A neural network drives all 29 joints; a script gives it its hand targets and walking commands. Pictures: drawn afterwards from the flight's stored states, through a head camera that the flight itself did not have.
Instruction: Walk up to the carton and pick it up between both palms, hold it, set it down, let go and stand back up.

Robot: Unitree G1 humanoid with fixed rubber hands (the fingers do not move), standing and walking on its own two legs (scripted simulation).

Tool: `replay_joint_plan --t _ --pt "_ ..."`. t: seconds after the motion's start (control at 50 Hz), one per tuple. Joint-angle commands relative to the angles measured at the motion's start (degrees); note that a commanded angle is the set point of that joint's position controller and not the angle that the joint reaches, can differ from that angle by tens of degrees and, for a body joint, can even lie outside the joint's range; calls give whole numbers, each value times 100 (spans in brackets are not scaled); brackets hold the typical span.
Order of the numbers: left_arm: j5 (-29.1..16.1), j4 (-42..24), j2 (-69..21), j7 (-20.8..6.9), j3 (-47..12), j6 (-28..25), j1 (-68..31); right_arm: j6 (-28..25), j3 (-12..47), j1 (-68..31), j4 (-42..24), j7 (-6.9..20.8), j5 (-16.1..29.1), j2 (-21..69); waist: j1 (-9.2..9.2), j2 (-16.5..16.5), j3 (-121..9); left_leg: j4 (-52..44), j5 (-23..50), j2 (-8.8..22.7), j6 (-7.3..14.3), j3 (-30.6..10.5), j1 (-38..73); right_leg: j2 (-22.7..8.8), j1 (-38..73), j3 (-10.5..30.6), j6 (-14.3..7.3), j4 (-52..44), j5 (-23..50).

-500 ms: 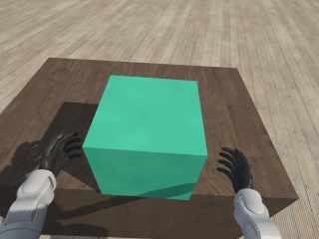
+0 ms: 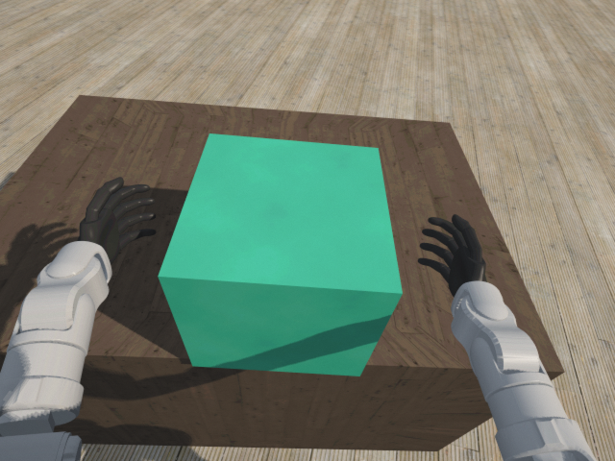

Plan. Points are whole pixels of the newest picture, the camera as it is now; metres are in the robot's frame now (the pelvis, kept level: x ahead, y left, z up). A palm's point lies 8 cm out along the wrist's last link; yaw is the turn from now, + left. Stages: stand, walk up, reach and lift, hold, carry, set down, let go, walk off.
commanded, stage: reach and lift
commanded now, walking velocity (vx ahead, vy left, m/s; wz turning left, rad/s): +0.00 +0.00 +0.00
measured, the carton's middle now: (285, 256) +0.44 +0.05 -0.01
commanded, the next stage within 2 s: none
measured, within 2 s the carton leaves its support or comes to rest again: neither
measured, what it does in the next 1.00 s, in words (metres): stands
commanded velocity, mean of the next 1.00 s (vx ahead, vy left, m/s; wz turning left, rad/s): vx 0.00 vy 0.00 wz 0.00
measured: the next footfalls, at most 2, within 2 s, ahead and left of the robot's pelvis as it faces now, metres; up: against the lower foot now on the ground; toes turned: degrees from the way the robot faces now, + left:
none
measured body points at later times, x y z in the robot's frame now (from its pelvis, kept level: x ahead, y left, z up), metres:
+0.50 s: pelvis -0.01 +0.00 +0.00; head +0.02 +0.02 +0.45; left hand +0.43 +0.27 +0.14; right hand +0.41 -0.19 +0.12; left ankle +0.03 +0.13 -0.75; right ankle -0.02 -0.14 -0.75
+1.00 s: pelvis +0.00 +0.00 -0.02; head +0.06 +0.03 +0.42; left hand +0.41 +0.26 +0.00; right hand +0.40 -0.17 +0.01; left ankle +0.03 +0.13 -0.75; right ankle -0.02 -0.14 -0.75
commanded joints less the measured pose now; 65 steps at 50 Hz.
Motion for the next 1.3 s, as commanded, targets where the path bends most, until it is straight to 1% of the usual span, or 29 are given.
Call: replay_joint_plan --t 0.0,0.08,0.16,0.24,0.3,0.36,0.42,0.48,0.54,0.6,0.66,0.74,0.78,0.82,0.88,0.92,1.0,1.08,1.18,1.28 --pt "-27 -1245 1417 83 386 -181 -2929 -262 -586 -2810 -1244 12 -22 -1128 -93 788 -3352 265 2390 -316 -179 97 1823 405 -7 -231 1 -41 1796" --pt "-89 -965 1504 129 316 -122 -3438 -144 -620 -3321 -1066 32 -4 -1216 -107 714 -3539 273 2214 -307 -148 73 1706 394 -68 -242 19 5 1741" --pt "-158 -533 1582 147 215 -124 -3968 -14 -588 -3817 -734 60 53 -1262 -120 682 -3660 284 2003 -312 -109 45 1577 363 -171 -239 28 50 1638" --pt "-220 8 1641 137 72 -189 -4469 81 -524 -4260 -280 89 116 -1292 -150 693 -3748 308 1822 -323 -76 10 1479 329 -307 -238 31 93 1536" --pt "-243 558 1635 111 -87 -309 -4743 94 -441 -4499 195 115 141 -1266 -182 715 -3732 346 1708 -326 -49 -29 1398 307 -446 -249 28 133 1434" --pt "-205 1205 1544 25 -255 -538 -4629 -27 -297 -4421 757 143 146 -1170 -199 712 -3608 414 1757 -326 -34 -58 1396 295 -548 -288 22 168 1464" --pt "-120 1738 1428 -94 -343 -889 -4364 -304 -122 -4261 1160 149 139 -1022 -171 682 -3454 487 1917 -331 -41 -55 1427 290 -592 -332 17 198 1595" --pt "-57 2112 1349 -187 -396 -1332 -4203 -664 19 -4159 1378 140 78 -867 -135 633 -3361 544 2014 -345 -56 -34 1392 278 -629 -361 15 225 1641" --pt "-57 2233 1289 -208 -424 -1783 -4182 -1049 90 -4162 1353 119 -11 -742 -87 602 -3477 625 2123 -355 -90 1 1354 283 -698 -387 15 266 1657" --pt "-117 2200 1234 -156 -463 -2216 -4257 -1410 34 -4183 1212 101 -157 -649 -77 596 -3834 758 2268 -352 -141 25 1312 300 -853 -424 18 362 1690" --pt "-243 2124 1199 -57 -543 -2650 -4430 -1724 -88 -4280 1039 90 -323 -602 -98 578 -4391 944 2372 -334 -183 31 1194 303 -1080 -450 36 530 1737" --pt "-384 2152 1223 74 -630 -3138 -4560 -2057 -265 -4296 1045 73 -474 -585 -153 702 -5160 1272 2569 -312 -256 28 997 303 -1377 -466 69 840 1984" --pt "-393 2311 1174 94 -662 -3331 -4480 -2208 -292 -4179 1264 71 -521 -534 -182 791 -5384 1437 2693 -305 -291 27 891 293 -1506 -480 85 994 2147" --pt "-351 2609 1080 75 -688 -3509 -4339 -2358 -274 -4002 1670 82 -546 -467 -209 892 -5419 1572 2743 -301 -322 24 760 276 -1656 -494 95 1127 2219" --pt "-263 3185 903 17 -753 -3782 -4202 -2598 -192 -3839 2389 129 -532 -371 -238 1026 -5277 1713 2656 -301 -357 10 496 241 -1912 -513 87 1293 2117" --pt "-233 3429 793 2 -821 -3946 -4256 -2763 -137 -3876 2732 169 -477 -347 -262 1110 -5249 1790 2631 -290 -392 -6 384 237 -2114 -538 65 1370 1989" --pt "-267 3632 645 47 -968 -4123 -4433 -3019 -23 -4123 3022 233 -286 -400 -288 1189 -5384 1933 2747 -238 -464 -52 414 278 -2509 -592 14 1461 1782" --pt "-321 3711 568 103 -1046 -4156 -4529 -3136 79 -4368 3031 273 -159 -463 -240 1089 -5455 2001 2714 -203 -470 -69 418 318 -2724 -623 -6 1487 1561" --pt "-429 3847 518 172 -1129 -4151 -4688 -3088 132 -4668 2901 295 -156 -465 -175 850 -5455 1986 2166 -194 -389 -48 104 300 -2807 -600 -7 1539 1099" --pt "-520 4059 411 230 -1247 -4168 -4856 -2945 134 -4862 2882 303 -251 -330 -169 654 -5380 1967 1498 -197 -293 -24 -292 251 -2882 -547 -15 1628 601"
